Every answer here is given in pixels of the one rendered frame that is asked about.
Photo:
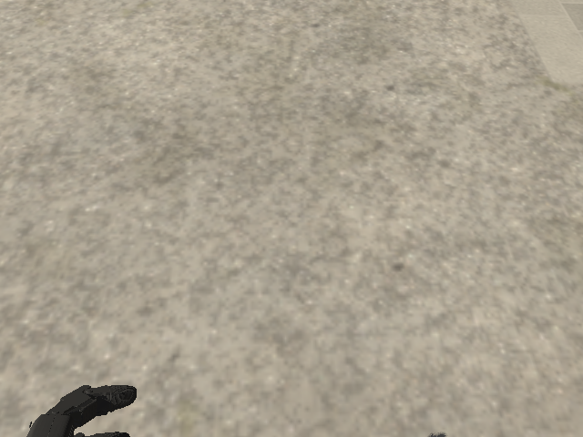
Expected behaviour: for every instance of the robot left hand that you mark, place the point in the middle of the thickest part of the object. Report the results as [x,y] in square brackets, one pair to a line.
[81,406]

